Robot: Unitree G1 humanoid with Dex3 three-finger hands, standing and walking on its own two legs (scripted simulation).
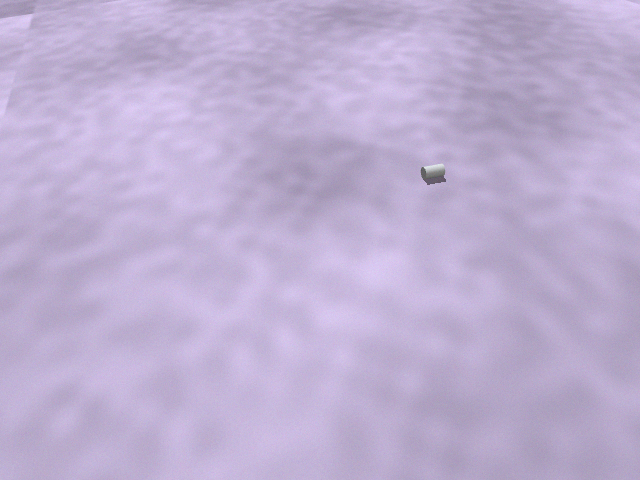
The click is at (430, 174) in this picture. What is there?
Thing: lying can
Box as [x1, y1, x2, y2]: [421, 164, 444, 178]
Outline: 443,165 436,164 422,167 422,177 429,178 443,175
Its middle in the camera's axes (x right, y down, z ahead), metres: +0.55 -0.33 +1.92
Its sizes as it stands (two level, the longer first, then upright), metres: 0.100 0.062 0.062
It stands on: the floor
